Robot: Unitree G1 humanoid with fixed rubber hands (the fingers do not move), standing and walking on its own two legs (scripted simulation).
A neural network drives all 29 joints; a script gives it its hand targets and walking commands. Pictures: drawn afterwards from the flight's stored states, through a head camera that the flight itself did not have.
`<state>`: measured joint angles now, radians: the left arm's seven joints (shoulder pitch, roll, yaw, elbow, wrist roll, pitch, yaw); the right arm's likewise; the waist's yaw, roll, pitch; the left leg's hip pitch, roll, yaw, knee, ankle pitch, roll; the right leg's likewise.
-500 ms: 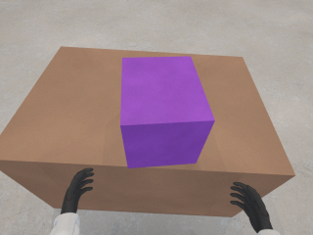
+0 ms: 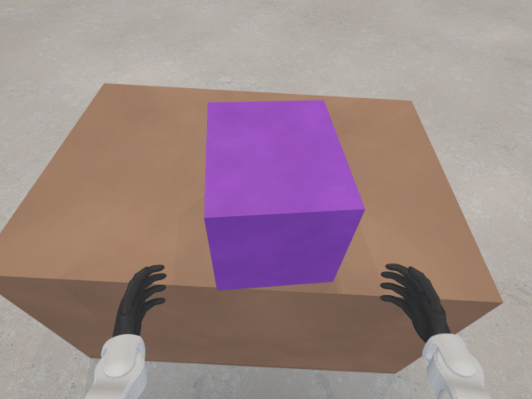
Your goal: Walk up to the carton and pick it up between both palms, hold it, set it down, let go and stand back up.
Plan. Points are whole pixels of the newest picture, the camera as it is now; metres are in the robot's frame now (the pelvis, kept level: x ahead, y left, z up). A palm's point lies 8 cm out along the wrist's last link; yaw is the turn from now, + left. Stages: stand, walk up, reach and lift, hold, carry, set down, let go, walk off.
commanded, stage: reach and lift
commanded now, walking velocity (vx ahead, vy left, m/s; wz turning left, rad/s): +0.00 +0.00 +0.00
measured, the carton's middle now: (271, 193) +0.50 +0.01 -0.02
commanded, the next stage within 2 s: none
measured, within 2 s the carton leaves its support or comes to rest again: neither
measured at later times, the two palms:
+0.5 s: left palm (141, 265) +0.29 +0.20 +0.04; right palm (428, 265) +0.31 -0.24 +0.04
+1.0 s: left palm (143, 210) +0.35 +0.20 +0.10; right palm (428, 205) +0.38 -0.23 +0.11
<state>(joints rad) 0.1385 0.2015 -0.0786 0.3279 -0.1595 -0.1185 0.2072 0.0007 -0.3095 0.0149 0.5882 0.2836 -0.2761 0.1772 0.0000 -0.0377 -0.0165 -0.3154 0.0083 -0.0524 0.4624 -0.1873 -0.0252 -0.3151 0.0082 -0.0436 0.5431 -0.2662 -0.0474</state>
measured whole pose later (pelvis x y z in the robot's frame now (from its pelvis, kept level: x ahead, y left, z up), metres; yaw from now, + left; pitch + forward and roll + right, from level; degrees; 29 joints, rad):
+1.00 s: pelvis +0.00 +0.00 +0.00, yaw +0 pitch +4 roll +1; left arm -0.37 0.20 0.04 0.18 -0.16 0.50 0.21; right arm -0.54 -0.43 0.01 0.58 0.35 0.20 0.11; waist 0.00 -0.01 -0.03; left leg -0.32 0.01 -0.05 0.40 -0.15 -0.03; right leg -0.32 0.01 -0.04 0.48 -0.23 -0.05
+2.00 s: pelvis +0.02 +0.01 +0.00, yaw +0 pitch +9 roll +1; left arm -0.64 0.20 0.09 0.98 -0.16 -0.09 0.17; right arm -0.80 -0.41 0.15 1.15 0.35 -0.12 0.11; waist 0.00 0.01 -0.07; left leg -0.42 0.02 -0.05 0.42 -0.17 -0.04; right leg -0.41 0.02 -0.04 0.47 -0.23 -0.05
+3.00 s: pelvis +0.02 +0.01 -0.01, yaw -1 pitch +19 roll +0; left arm -0.64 0.08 0.07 1.11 -0.11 -0.31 0.18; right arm -0.80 -0.24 0.08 1.23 0.29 -0.29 0.03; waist 0.01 0.04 -0.18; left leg -0.65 0.03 -0.05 0.51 -0.20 -0.04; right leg -0.61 0.03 -0.04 0.51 -0.23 -0.04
